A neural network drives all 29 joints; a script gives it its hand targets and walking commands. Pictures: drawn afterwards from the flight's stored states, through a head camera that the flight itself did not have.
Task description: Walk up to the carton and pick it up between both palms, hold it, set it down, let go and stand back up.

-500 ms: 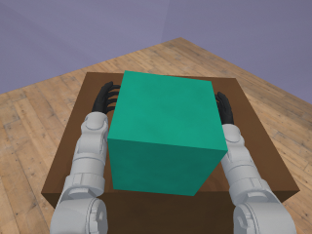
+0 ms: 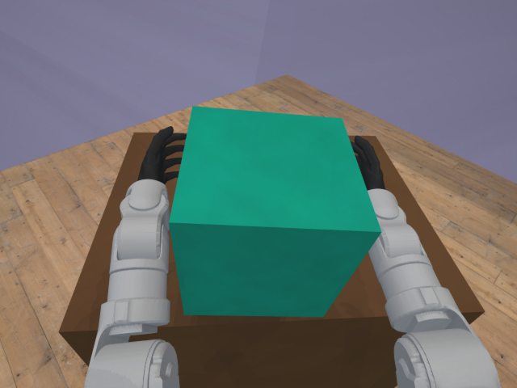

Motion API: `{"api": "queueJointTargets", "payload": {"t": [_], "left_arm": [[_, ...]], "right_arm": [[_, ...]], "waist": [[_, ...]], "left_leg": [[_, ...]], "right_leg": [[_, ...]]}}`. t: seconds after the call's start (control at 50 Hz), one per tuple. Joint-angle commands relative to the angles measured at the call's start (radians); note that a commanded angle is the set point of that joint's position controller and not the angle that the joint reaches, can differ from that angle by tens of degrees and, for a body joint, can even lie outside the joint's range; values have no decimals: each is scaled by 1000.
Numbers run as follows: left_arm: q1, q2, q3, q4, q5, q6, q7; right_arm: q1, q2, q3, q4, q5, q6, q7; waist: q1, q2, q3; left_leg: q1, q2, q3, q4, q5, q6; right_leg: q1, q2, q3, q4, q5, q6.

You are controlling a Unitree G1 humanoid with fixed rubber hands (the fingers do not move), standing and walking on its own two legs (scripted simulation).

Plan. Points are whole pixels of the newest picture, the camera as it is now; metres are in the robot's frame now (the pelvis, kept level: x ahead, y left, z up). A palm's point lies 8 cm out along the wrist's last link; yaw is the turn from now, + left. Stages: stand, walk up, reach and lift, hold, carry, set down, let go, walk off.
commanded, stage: reach and lift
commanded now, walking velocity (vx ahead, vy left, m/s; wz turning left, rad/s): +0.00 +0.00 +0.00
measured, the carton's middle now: (261, 218) +0.35 +0.01 +0.11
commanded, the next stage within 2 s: hold in 1.26 s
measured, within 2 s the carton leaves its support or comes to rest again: neither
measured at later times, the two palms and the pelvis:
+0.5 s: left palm (148, 166) +0.36 +0.17 +0.20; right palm (376, 174) +0.37 -0.15 +0.19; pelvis -0.01 +0.00 +0.00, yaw -1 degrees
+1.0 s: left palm (149, 159) +0.36 +0.17 +0.21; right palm (379, 166) +0.37 -0.16 +0.20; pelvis +0.00 +0.00 +0.00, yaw -1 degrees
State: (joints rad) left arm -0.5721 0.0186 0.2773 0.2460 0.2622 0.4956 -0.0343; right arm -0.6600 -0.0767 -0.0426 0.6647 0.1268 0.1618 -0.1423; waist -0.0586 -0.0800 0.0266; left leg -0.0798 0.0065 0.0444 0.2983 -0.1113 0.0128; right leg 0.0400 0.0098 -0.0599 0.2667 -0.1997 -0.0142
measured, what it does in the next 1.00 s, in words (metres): stands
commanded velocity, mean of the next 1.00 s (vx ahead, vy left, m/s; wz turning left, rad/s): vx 0.00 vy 0.00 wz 0.00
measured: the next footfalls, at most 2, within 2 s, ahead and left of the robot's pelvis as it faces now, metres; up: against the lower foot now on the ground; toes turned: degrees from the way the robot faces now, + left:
none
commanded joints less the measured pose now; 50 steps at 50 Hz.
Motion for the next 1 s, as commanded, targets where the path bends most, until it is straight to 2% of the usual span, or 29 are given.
{"api": "queueJointTargets", "payload": {"t": [0.0, 0.24, 0.36, 0.7, 0.98], "left_arm": [[-499, -522, -418, -85, -83, 17, -136], [-538, -525, -421, -123, -94, 96, -138], [-562, -509, -390, -100, -81, 121, -146], [-571, -513, -417, -156, -96, 141, -138], [-591, -503, -413, -172, -101, 165, -145]], "right_arm": [[-619, 546, 320, -290, 51, -38, 69], [-671, 542, 315, -302, 90, 34, 68], [-693, 528, 277, -270, 84, 54, 80], [-712, 518, 304, -302, 124, 70, 76], [-727, 522, 321, -314, 149, 107, 65]], "waist": [[-8, 81, -343], [-17, 78, -324], [-13, 79, -294], [-26, 94, -344], [-27, 87, -337]], "left_leg": [[245, -32, -11, 19, 215, -19], [243, -25, -10, -3, 144, -7], [225, -20, -3, -26, 77, 2], [276, -23, -13, 12, 199, -18], [265, -27, -13, 10, 194, -18]], "right_leg": [[-83, 22, -9, -33, 270, 77], [-111, 25, -9, -49, 180, 70], [-132, 22, -12, -60, 109, 64], [-110, 33, -15, -47, 194, 66], [-96, 32, -8, -47, 217, 72]]}}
